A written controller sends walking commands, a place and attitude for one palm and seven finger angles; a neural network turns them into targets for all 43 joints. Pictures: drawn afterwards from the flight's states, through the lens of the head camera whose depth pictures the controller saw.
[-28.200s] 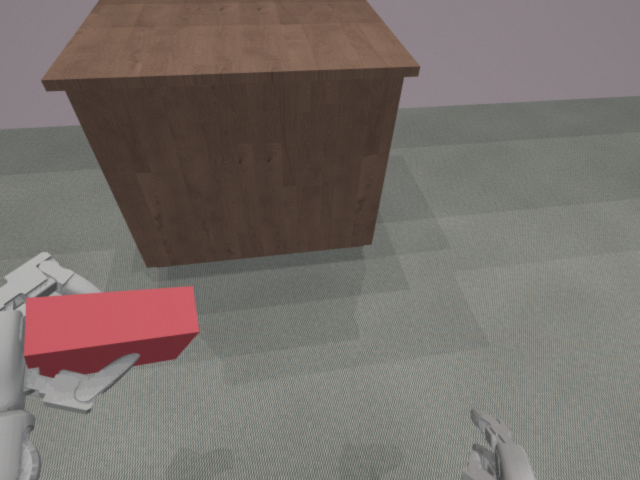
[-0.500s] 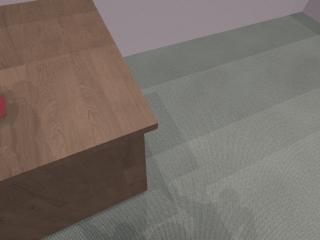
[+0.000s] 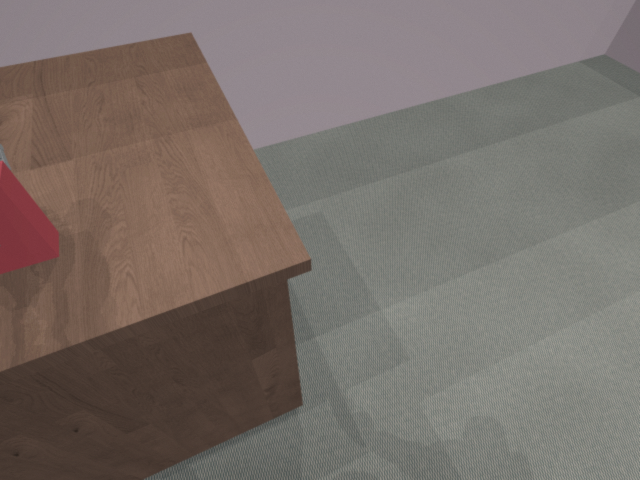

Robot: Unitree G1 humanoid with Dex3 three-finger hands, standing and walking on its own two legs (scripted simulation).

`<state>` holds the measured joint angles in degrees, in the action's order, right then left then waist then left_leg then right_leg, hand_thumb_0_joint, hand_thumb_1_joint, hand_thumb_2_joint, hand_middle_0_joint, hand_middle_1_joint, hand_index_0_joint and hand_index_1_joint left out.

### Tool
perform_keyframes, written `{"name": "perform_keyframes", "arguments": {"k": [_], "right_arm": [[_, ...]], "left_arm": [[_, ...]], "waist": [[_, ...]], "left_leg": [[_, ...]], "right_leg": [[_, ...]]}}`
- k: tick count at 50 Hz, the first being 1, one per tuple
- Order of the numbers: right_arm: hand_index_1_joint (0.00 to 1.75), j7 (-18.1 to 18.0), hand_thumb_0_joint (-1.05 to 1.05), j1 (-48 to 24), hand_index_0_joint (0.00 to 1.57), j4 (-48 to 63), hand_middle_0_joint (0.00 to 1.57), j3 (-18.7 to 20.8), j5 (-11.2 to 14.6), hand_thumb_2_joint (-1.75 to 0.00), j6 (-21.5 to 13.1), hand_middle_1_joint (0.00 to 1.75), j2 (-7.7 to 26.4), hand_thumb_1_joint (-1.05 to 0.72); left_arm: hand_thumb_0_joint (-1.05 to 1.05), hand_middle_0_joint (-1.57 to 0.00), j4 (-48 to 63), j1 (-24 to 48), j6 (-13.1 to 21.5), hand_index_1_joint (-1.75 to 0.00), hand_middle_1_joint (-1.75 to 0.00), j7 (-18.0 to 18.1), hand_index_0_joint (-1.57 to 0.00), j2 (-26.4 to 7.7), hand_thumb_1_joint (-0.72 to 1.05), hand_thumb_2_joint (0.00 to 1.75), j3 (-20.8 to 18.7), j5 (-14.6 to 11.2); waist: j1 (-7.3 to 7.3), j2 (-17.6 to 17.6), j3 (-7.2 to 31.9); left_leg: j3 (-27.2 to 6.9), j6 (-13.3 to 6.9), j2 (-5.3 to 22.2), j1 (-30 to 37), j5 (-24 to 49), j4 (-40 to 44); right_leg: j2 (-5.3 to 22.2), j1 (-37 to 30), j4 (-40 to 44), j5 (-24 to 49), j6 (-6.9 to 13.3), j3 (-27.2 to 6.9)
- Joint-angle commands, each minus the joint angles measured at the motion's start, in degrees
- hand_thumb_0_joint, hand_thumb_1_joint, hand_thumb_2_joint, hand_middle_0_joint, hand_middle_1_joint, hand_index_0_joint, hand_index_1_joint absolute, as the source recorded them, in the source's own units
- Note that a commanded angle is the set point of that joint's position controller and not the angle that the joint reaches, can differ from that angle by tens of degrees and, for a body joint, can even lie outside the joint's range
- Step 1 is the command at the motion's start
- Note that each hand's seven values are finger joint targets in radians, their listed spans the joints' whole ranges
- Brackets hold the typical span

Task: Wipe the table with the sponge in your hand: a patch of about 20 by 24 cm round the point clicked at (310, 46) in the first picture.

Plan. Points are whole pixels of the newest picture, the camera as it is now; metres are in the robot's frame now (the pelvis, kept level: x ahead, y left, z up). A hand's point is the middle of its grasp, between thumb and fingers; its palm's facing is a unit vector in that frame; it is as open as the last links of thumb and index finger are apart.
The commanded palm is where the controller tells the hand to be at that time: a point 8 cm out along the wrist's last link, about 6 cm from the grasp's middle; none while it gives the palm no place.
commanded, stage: wipe back along the first lane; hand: left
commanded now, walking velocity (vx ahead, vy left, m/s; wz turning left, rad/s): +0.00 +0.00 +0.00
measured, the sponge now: out of the picture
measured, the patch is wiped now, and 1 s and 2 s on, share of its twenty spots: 0.95 0.95 0.95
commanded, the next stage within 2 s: lift the sponge slowly off the table in 0.98 s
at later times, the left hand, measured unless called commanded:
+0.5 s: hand out of the picture +0.33 +0.41 +0.15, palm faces -0.04 +0.04 -1.00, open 9.2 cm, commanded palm +0.30 +0.39 +0.18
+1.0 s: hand out of the picture +0.29 +0.39 +0.15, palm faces +0.00 +0.04 -1.00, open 9.2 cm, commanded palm +0.25 +0.37 +0.18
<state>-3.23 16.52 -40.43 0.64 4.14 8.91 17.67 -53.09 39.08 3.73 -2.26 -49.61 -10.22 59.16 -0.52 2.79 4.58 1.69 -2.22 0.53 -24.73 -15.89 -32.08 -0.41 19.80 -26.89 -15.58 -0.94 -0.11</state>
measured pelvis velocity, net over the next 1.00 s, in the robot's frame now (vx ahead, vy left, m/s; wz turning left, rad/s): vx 0.00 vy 0.00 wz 0.03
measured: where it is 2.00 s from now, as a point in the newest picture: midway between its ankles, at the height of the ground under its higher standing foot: outside the picture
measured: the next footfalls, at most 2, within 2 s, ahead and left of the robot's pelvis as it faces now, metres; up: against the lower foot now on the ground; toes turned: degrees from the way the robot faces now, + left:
none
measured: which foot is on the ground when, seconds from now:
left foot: down 0.00-1.00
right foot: down 0.00-1.00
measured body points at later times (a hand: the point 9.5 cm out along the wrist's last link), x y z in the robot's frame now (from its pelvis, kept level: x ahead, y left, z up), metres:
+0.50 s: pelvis +0.01 -0.01 +0.00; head +0.03 -0.02 +0.45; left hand +0.33 +0.40 +0.20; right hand +0.15 -0.27 -0.12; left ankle +0.00 +0.09 -0.73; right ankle -0.03 -0.14 -0.73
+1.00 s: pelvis +0.00 +0.00 +0.00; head +0.01 -0.02 +0.45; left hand +0.28 +0.38 +0.20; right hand +0.19 -0.24 -0.11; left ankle +0.00 +0.09 -0.73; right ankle -0.03 -0.14 -0.73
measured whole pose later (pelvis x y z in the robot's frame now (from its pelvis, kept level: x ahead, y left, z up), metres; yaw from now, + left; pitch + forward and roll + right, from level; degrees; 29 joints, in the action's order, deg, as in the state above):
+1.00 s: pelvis +0.00 +0.00 +0.00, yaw +2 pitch +2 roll -1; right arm -3.4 8.4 -37.6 -1.4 3.4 6.2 17.5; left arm -14.7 12.1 -10.8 -6.1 -42.5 -8.9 50.6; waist 3.6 4.8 2.2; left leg 0.6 -2.4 -1.0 -17.1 -15.6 -30.3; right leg 1.0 12.2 -26.3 -16.5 -1.3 1.0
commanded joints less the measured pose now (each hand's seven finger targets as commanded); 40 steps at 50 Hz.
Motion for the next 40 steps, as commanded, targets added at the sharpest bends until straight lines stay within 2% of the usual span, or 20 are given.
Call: {"name": "perform_keyframes", "arguments": {"k": [1,5,7,8,11,13,15,18,21,23,25,27,28,30,32,34,35,37,38,40], "right_arm": [[0.30,-0.8,0.00,-1.7,0.20,6.3,0.20,2.6,-0.2,-0.90,-1.6,0.30,9.7,-0.90],[0.30,-0.6,0.00,-3.5,0.20,6.9,0.20,2.6,-0.4,-0.90,-1.9,0.30,9.7,-0.90],[0.30,-0.6,0.00,-3.8,0.20,7.1,0.20,2.4,-0.4,-0.90,-1.9,0.30,9.7,-0.90],[0.30,-0.6,0.00,-4.3,0.20,7.6,0.20,2.3,-0.4,-0.90,-1.9,0.30,9.4,-0.90],[0.30,-0.8,0.00,-4.7,0.20,7.5,0.20,2.2,-0.4,-0.90,-2.0,0.30,9.6,-0.90],[0.30,-0.9,0.00,-5.2,0.20,7.7,0.20,2.1,-0.5,-0.90,-2.1,0.30,9.7,-0.90],[0.30,-0.7,0.00,-5.9,0.20,8.7,0.20,2.3,-0.7,-0.90,-2.1,0.30,9.3,-0.90],[0.30,-0.4,0.00,-6.5,0.20,9.0,0.20,2.3,-0.6,-0.90,-2.4,0.30,9.1,-0.90],[0.30,-0.5,0.00,-7.2,0.20,9.0,0.20,2.2,-0.8,-0.90,-2.6,0.30,9.2,-0.90],[0.30,-0.5,0.00,-8.1,0.20,9.4,0.20,1.9,-0.7,-0.90,-2.8,0.30,9.0,-0.90],[0.30,-0.5,0.00,-8.8,0.20,9.5,0.20,2.0,-0.8,-0.90,-2.9,0.30,9.1,-0.90],[0.30,-0.5,0.00,-8.9,0.20,9.6,0.20,1.9,-0.8,-0.90,-3.3,0.30,8.8,-0.90],[0.30,-0.5,0.00,-9.2,0.20,9.7,0.20,1.8,-0.8,-0.90,-3.3,0.30,8.8,-0.90],[0.30,-0.6,0.00,-10.1,0.20,9.8,0.20,1.7,-1.0,-0.90,-3.3,0.30,9.0,-0.90],[0.30,-0.7,0.00,-10.5,0.20,9.8,0.20,1.5,-0.8,-0.90,-3.7,0.30,8.6,-0.90],[0.30,-0.9,0.00,-11.0,0.20,9.8,0.20,1.3,-1.0,-0.90,-3.9,0.30,8.7,-0.90],[0.30,-0.9,0.00,-11.5,0.20,10.0,0.20,1.3,-1.1,-0.90,-3.9,0.30,8.8,-0.90],[0.30,-0.8,0.00,-11.9,0.20,10.2,0.20,1.1,-1.0,-0.90,-4.1,0.30,8.3,-0.90],[0.30,-0.7,0.00,-12.2,0.20,10.4,0.20,1.0,-1.0,-0.90,-4.2,0.30,8.2,-0.90],[0.30,-0.8,0.00,-12.9,0.20,10.7,0.20,1.0,-1.1,-0.90,-4.3,0.30,8.3,-0.90]], "left_arm": [[0.00,-1.20,6.9,10.1,-1.9,-1.60,-1.60,-1.1,-1.20,-15.5,0.10,1.30,-1.6,-0.8],[0.00,-1.20,10.4,7.1,-3.3,-1.60,-1.60,-2.1,-1.20,-14.0,0.10,1.30,-0.8,-0.8],[0.00,-1.20,10.6,4.7,-3.7,-1.60,-1.60,-2.6,-1.20,-14.4,0.10,1.30,-1.6,-1.1],[0.00,-1.20,11.4,3.6,-4.0,-1.60,-1.60,-2.9,-1.20,-12.8,0.10,1.30,-0.4,-1.4],[0.00,-1.20,11.1,1.8,-4.7,-1.60,-1.60,-3.7,-1.20,-12.2,0.10,1.30,-0.4,-2.0],[0.00,-1.20,12.8,1.6,-4.7,-1.60,-1.60,-4.1,-1.20,-13.7,0.10,1.30,-1.5,-2.0],[0.00,-1.20,17.5,-0.5,-4.5,-1.60,-1.60,-4.5,-1.20,-11.9,0.10,1.30,-1.0,-2.5],[0.00,-1.20,19.4,-6.1,-5.2,-1.60,-1.60,-4.5,-1.20,-10.6,0.10,1.30,-1.4,-3.7],[0.00,-1.20,21.9,-6.4,-6.4,-1.60,-1.60,-4.6,-1.20,-11.9,0.10,1.30,-3.0,-4.6],[0.00,-1.20,23.7,-8.6,-7.2,-1.60,-1.60,-4.8,-1.20,-9.6,0.10,1.30,-1.7,-5.4],[0.00,-1.20,26.5,-8.7,-7.9,-1.60,-1.60,-4.9,-1.20,-9.6,0.10,1.30,-1.9,-5.6],[0.00,-1.20,27.2,-11.2,-8.7,-1.60,-1.60,-4.7,-1.20,-8.9,0.10,1.30,-2.0,-6.0],[0.00,-1.20,27.3,-13.0,-9.1,-1.60,-1.60,-4.8,-1.20,-9.5,0.10,1.30,-3.0,-6.5],[0.00,-1.20,30.0,-12.3,-9.6,-1.60,-1.60,-5.1,-1.20,-10.4,0.10,1.30,-3.6,-6.8],[0.00,-1.20,30.7,-13.4,-10.3,-1.60,-1.60,-5.3,-1.20,-8.1,0.10,1.30,-2.0,-7.4],[0.00,-1.20,31.2,-14.0,-10.9,-1.60,-1.60,-5.3,-1.20,-9.6,0.10,1.30,-3.2,-7.4],[0.00,-1.20,33.0,-14.3,-11.0,-1.60,-1.60,-5.5,-1.20,-10.5,0.10,1.30,-4.1,-7.4],[0.00,-1.20,33.1,-17.9,-11.5,-1.60,-1.60,-5.6,-1.20,-8.1,0.10,1.30,-2.9,-7.8],[0.00,-1.20,35.0,-17.8,-11.7,-1.60,-1.60,-5.8,-1.20,-6.9,0.10,1.30,-2.0,-8.1],[0.00,-1.20,37.6,-17.2,-12.1,-1.60,-1.60,-5.7,-1.20,-7.6,0.10,1.30,-2.6,-8.3]], "waist": [[0.84,-1.2,11.3],[1.51,0.3,11.0],[1.78,-1.2,10.4],[1.66,-1.2,10.2],[1.39,-2.6,8.9],[1.83,-2.5,9.4],[2.50,-0.6,12.1],[2.67,-1.9,11.2],[2.72,-1.8,10.3],[2.87,-2.0,9.5],[3.03,-1.0,10.1],[3.18,-1.7,9.7],[3.53,-3.1,9.1],[3.66,-2.3,9.6],[3.29,-3.1,8.2],[3.72,-2.6,7.9],[4.17,-0.9,8.6],[4.04,-2.4,7.5],[3.98,-1.6,7.6],[4.09,-0.6,7.9]], "left_leg": [[-0.5,-0.7,-1.5,7.7,16.6,4.1],[-0.6,-0.7,-1.4,9.1,18.2,4.2],[-0.7,-0.7,-1.5,8.5,18.1,4.0],[-0.6,-0.8,-1.8,8.4,18.1,3.9],[-0.3,-0.8,-1.7,8.3,16.7,4.0],[-0.3,-0.8,-1.9,8.0,17.3,3.9],[-0.5,-0.8,-1.7,10.3,21.3,3.5],[-0.5,-0.8,-1.6,10.3,22.4,2.8],[-0.5,-0.8,-1.8,10.0,21.4,2.9],[-0.7,-0.7,-1.8,10.0,21.5,3.2],[-1.0,-0.7,-1.7,10.8,22.1,3.4],[-1.1,-0.8,-1.7,10.9,22.1,3.2],[-1.1,-0.7,-1.8,10.3,21.1,3.5],[-1.2,-0.6,-1.8,10.6,20.9,3.9],[-1.2,-0.7,-1.9,10.6,19.6,4.1],[-1.2,-0.5,-2.0,10.4,18.9,4.3],[-1.3,-0.4,-2.0,10.8,19.9,4.5],[-1.4,-0.4,-1.8,10.5,19.8,4.6],[-1.5,-0.3,-1.7,11.0,19.7,4.8],[-1.8,-0.2,-1.6,11.6,19.4,5.1]], "right_leg": [[-2.7,-6.9,1.2,15.6,3.7,1.5],[-2.5,-7.6,1.5,16.5,4.0,1.3],[-2.5,-7.8,1.2,16.8,3.8,1.5],[-2.4,-8.2,1.2,17.2,3.8,1.4],[-2.2,-7.8,1.4,16.6,3.5,1.4],[-2.1,-8.7,1.2,17.8,3.6,1.4],[-2.0,-9.7,0.7,19.8,3.7,1.3],[-2.1,-9.4,0.3,20.7,3.4,1.6],[-2.0,-9.9,0.4,20.6,3.3,1.5],[-1.9,-9.8,0.5,20.4,3.3,1.9],[-1.9,-10.1,0.7,19.8,3.4,1.8],[-1.9,-10.0,0.6,19.7,3.3,2.0],[-1.9,-10.7,0.7,19.3,3.2,2.0],[-1.7,-11.6,0.8,19.4,3.3,1.9],[-1.8,-10.7,1.1,18.2,3.1,2.2],[-1.8,-11.1,1.3,17.8,3.1,2.2],[-1.6,-12.0,1.2,18.4,3.4,1.8],[-1.7,-11.4,1.1,17.5,3.1,2.5],[-1.8,-11.1,1.3,17.0,3.1,2.6],[-1.7,-11.2,1.5,15.8,3.3,2.4]]}}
